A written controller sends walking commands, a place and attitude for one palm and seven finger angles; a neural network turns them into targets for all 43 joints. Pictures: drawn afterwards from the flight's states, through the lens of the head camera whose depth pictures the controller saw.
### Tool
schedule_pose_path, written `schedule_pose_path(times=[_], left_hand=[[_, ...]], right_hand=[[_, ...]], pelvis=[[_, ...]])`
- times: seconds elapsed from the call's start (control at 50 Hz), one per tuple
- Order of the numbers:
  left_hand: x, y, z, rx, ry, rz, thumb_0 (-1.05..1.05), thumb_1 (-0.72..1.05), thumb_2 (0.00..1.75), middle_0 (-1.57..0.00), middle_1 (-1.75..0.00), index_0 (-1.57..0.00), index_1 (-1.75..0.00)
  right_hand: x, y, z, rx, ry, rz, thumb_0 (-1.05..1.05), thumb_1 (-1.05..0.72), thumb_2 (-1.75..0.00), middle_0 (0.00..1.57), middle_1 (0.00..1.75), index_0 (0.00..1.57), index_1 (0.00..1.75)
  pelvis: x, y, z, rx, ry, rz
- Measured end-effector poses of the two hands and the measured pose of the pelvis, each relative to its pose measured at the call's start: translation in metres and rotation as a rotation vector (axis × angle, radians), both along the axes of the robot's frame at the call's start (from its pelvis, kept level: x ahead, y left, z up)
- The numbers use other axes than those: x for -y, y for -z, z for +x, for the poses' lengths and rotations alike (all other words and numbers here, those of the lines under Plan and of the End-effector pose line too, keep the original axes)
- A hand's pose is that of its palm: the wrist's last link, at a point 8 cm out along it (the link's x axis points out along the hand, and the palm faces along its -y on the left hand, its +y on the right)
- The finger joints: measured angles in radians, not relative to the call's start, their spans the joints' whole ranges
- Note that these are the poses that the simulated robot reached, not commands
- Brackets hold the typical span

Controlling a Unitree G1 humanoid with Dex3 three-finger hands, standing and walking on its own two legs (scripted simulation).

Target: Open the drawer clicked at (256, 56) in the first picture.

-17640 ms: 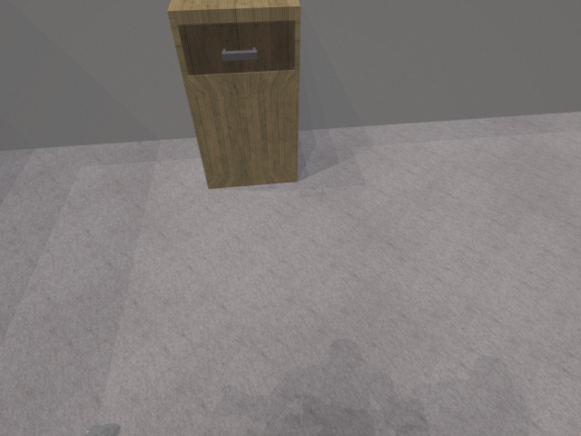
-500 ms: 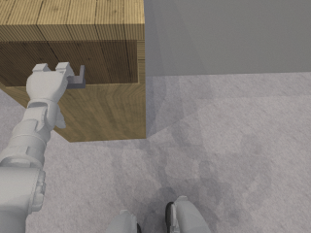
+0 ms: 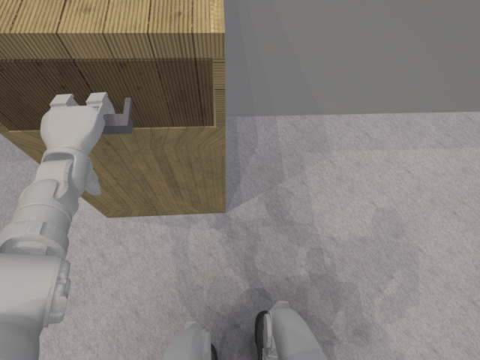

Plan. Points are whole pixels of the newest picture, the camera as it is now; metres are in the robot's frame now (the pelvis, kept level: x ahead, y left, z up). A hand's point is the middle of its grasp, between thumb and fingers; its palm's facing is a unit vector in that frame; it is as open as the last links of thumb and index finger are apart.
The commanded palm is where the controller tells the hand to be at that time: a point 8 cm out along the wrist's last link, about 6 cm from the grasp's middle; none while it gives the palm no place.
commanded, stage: close the thumb around the handle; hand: left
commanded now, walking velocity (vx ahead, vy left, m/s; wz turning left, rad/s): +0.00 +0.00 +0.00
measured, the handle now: (94, 114) +0.54 +0.24 +0.00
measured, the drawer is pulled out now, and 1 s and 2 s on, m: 0.00 0.01 0.13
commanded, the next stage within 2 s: pull the drawer open in 0.70 s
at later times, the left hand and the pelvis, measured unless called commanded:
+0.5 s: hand (89, 145) +0.48 +0.25 -0.01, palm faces -0.09 -0.05 -1.00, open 7.4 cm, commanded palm +0.46 +0.24 +0.04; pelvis +0.01 +0.00 +0.00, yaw -1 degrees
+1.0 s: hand (89, 149) +0.47 +0.25 -0.02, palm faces -0.08 -0.05 -1.00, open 5.9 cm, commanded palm +0.44 +0.24 +0.04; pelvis +0.01 +0.01 +0.01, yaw -1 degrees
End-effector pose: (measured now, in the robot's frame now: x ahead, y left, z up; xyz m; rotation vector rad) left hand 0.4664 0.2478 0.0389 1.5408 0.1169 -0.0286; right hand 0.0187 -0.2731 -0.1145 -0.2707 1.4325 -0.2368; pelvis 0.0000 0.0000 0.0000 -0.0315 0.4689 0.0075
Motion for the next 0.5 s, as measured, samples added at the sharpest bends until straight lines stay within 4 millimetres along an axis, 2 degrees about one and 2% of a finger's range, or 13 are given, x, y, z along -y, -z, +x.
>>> schedule_pose_path(times=[0.1,0.2,0.5], left_hand=[[0.0002,-0.0003,0.0,-0.004,-0.002,-0.003,0.0,-0.46,0.31,-0.29,-1.2,-0.32,-1.21],[0.0001,-0.0006,-0.0001,-0.005,-0.001,-0.006,0.0,-0.32,0.37,-0.29,-1.22,-0.33,-1.22],[0.0003,-0.0022,-0.0013,0.005,0.005,-0.017,0.0,0.43,0.69,-0.34,-1.3,-0.39,-1.3]], right_hand=[[-0.0007,-0.0004,-0.0027,-0.006,0.006,0.003,0.0,-0.91,-0.89,0.21,0.3,0.21,0.3],[-0.0015,-0.0012,-0.0045,-0.014,0.01,0.006,0.0,-0.91,-0.89,0.21,0.3,0.21,0.3],[-0.002,-0.0031,0.003,-0.012,0.01,0.011,0.0,-0.91,-0.89,0.21,0.3,0.21,0.3]], pelvis=[[0.0,-0.0007,0.0006,0.0,0.001,0.0],[-0.0001,-0.0016,0.0018,0.002,0.003,-0.001],[-0.001,-0.0046,0.0067,0.007,0.01,-0.001]])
